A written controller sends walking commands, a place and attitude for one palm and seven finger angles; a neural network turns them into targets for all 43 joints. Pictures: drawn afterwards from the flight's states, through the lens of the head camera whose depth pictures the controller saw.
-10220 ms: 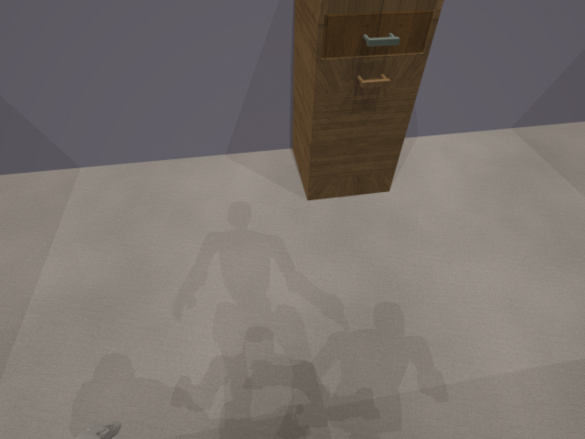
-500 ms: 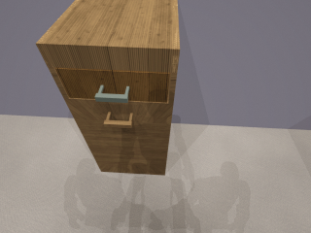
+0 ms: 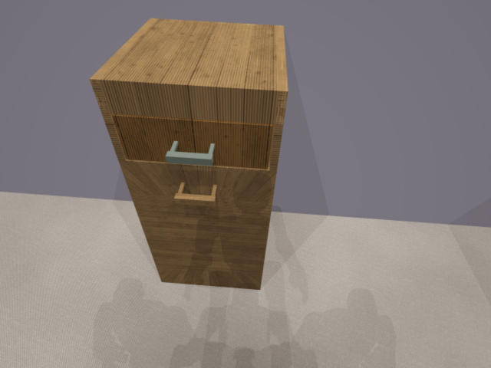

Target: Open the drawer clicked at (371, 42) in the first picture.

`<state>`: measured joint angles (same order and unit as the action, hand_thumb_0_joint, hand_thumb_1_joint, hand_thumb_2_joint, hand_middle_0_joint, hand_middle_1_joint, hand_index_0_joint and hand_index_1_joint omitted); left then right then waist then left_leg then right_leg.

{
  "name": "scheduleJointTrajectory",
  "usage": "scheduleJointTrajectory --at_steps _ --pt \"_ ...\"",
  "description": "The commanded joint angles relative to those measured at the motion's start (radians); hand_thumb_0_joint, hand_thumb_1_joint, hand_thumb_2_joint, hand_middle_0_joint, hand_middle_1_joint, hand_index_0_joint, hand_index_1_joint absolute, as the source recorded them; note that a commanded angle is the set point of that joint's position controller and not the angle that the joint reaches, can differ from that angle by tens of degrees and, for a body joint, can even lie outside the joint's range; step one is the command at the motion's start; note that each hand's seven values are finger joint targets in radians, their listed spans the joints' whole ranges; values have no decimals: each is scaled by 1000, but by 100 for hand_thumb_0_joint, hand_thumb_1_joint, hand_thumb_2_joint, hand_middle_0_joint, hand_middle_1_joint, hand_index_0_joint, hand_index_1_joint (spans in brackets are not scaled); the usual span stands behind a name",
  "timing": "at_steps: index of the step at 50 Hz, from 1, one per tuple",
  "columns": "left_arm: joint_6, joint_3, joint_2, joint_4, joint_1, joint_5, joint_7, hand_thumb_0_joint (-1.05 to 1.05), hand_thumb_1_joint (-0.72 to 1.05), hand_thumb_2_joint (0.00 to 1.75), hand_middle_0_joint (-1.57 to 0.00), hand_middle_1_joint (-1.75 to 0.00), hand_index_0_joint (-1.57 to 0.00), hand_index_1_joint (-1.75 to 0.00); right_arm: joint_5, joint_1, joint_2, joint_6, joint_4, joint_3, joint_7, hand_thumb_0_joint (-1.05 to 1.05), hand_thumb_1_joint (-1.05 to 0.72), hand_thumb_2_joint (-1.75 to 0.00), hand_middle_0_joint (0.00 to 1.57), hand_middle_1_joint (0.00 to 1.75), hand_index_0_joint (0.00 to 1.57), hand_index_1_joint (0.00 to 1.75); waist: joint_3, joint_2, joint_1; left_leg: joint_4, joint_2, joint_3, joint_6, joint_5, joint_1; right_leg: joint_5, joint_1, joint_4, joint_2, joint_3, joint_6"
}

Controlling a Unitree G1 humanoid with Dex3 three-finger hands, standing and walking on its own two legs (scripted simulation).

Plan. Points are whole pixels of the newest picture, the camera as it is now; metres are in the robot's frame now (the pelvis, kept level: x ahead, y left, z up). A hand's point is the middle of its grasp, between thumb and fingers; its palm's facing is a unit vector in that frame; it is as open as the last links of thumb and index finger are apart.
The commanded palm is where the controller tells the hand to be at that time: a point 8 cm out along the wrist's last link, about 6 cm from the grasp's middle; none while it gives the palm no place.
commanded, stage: shuffle to correct the standing spot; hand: left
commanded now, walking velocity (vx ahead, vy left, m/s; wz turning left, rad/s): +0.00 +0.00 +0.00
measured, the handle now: (191, 152) +0.59 +0.17 +0.01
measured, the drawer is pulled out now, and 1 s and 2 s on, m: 0.00 0.00 0.00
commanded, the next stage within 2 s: come to a stop and stand still in 0.40 s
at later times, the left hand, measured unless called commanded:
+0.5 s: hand out of the picture -0.04 +0.15 -0.18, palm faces +0.14 -0.98 -0.14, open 7.4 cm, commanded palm none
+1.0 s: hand out of the picture +0.12 +0.19 -0.18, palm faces +0.09 -0.97 -0.21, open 7.3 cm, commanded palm none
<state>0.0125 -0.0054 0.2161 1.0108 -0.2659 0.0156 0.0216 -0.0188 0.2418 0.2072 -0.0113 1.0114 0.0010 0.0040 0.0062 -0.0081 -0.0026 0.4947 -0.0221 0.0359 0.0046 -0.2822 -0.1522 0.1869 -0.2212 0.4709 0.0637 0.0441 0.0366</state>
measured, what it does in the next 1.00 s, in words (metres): shifts its weight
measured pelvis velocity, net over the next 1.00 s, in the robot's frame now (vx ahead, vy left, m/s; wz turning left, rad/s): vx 0.07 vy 0.01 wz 0.03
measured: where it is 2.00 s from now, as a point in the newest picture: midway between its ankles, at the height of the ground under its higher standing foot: outside the picture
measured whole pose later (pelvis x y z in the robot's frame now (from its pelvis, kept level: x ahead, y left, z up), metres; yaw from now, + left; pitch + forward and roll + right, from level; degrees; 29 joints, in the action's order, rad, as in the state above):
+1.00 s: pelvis +0.07 +0.01 -0.01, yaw +2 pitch -2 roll +0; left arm 0.03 0.06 0.16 1.00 -0.20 0.02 0.05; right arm -0.01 0.25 0.12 -0.02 1.07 0.05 0.04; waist 0.09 -0.03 0.00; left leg 0.56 0.00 0.11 -0.04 -0.36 -0.16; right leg 0.23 -0.32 0.59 0.09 0.08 0.02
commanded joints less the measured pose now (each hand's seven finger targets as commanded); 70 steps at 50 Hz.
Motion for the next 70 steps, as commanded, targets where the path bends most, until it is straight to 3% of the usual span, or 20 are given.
scheduleJointTrajectory --at_steps 1,6,13,19,23,24,26,29,32,36,37,43,46,49,51,52,58,59,63,70 --pt "-19 22 108 -34 -30 0 11 0 90 90 -20 -30 -20 -30 5 33 118 14 -25 28 8 0 -90 -90 20 30 20 30 82 7 3 -169 -67 -86 -21 -67 -151 80 20 -118 44 -69 -27" --pt "-9 30 71 -4 -98 13 4 0 90 90 -20 -30 -20 -30 -7 87 125 -3 10 39 8 0 -90 -90 20 30 20 30 104 52 3 -226 -90 -121 -47 -384 -191 333 -30 -78 2 -21 -26" --pt "-19 44 14 29 -187 10 -11 0 90 90 -20 -30 -20 -30 -4 129 95 4 33 46 19 0 -90 -90 20 30 20 30 164 59 -8 -200 -102 -142 -78 -391 -237 284 -29 -31 -17 -26 -53" --pt "-42 77 79 77 -322 2 6 0 90 90 -20 -30 -20 -30 4 116 0 24 18 32 14 0 -90 -90 20 30 20 30 90 -207 -37 241 9 42 -49 -186 -349 438 102 -259 212 -379 -190" --pt "-37 69 34 48 -180 7 8 0 90 90 -20 -30 -20 -30 4 218 -29 41 60 28 8 0 -90 -90 20 30 20 30 89 -103 58 41 -16 48 -54 -117 -57 366 -158 -137 149 -199 -169" --pt "-32 61 -3 36 -152 6 5 0 90 90 -20 -30 -20 -30 4 299 -16 46 96 30 13 0 -90 -90 20 30 20 30 103 8 83 -67 -45 -25 -57 -124 49 339 -257 -8 64 -97 -130" --pt "-36 43 -79 -11 -87 9 -2 0 90 90 -20 -30 -20 -30 -12 427 103 55 136 60 38 0 -90 -90 20 30 20 30 171 299 115 -336 -359 -449 -174 -152 134 332 -504 408 -53 52 -56" --pt "-34 43 -76 4 -103 13 -3 0 90 90 -20 -30 -20 -30 -6 265 34 61 95 26 45 0 -90 -90 20 30 20 30 214 138 31 -252 -327 -258 -215 381 -40 251 -358 441 39 -25 -49" --pt "-31 34 -112 44 -185 -5 3 0 90 90 -20 -30 -20 -30 -1 167 37 59 73 21 54 0 -90 -90 20 30 20 30 108 75 -22 -97 -204 -48 -126 679 -61 31 -53 87 8 38 -22" --pt "-29 49 18 49 -198 -7 23 0 90 90 -20 -30 -20 -30 21 200 -20 30 72 35 51 0 -90 -90 20 30 20 30 40 -12 0 -28 -54 5 -16 137 -156 -641 136 37 147 -110 -100" --pt "-22 55 34 39 -183 -7 23 0 90 90 -20 -30 -20 -30 18 202 -33 25 72 40 47 0 -90 -90 20 30 20 30 63 51 5 -19 -43 6 -20 127 -161 -666 118 37 158 -92 -95" --pt "-14 76 69 -1 -100 4 41 0 90 90 -20 -30 -20 -30 21 176 -45 -6 58 58 41 0 -90 -90 20 30 20 30 -74 -199 -1 148 -14 36 8 -153 -158 -875 193 19 245 -143 -197" --pt "1 83 70 -38 -18 2 41 0 90 90 -20 -30 -20 -30 18 180 -35 -6 57 62 37 0 -90 -90 20 30 20 30 -87 -162 25 -17 -29 34 5 45 -58 -634 109 47 207 -118 -166" --pt "21 69 -9 -77 45 -1 33 0 90 90 -20 -30 -20 -30 -2 136 48 5 41 69 37 0 -90 -90 20 30 20 30 14 251 25 -168 -246 -147 -85 617 -5 81 -85 193 -8 36 -28" --pt "16 48 60 -21 -51 -5 54 0 90 90 -20 -30 -20 -30 19 22 136 23 -47 80 33 0 -90 -90 20 30 20 30 -32 233 -2 6 -276 -121 -121 902 -30 220 -115 310 32 -69 -68" --pt "17 51 60 -62 -23 -1 43 0 90 90 -20 -30 -20 -30 2 11 93 20 -90 71 29 0 -90 -90 20 30 20 30 -37 218 -19 -73 -228 -86 -96 573 -66 235 -109 273 -11 7 -70" --pt "-16 25 67 -47 14 0 12 0 90 90 -20 -30 -20 -30 3 73 46 31 -114 32 22 0 -90 -90 20 30 20 30 60 99 17 -117 -101 -71 -48 56 -91 61 -101 8 33 -103 -101" --pt "-14 23 69 -47 11 4 10 0 90 90 -20 -30 -20 -30 -1 70 57 38 -111 32 18 0 -90 -90 20 30 20 30 60 161 12 -147 -109 -92 -54 109 -94 46 -80 32 14 -79 -88" --pt "-9 15 52 -29 8 1 7 0 90 90 -20 -30 -20 -30 2 60 97 32 -107 32 19 0 -90 -90 20 30 20 30 61 -48 9 -173 -118 -80 -63 -21 -97 78 -62 1 10 -77 -66" --pt "-15 12 64 -3 -21 2 0 0 90 90 -20 -30 -20 -30 -1 64 95 28 -71 17 13 0 -90 -90 20 30 20 30 96 0 5 -221 -93 -65 -58 -143 -116 121 -67 -52 20 -101 -71"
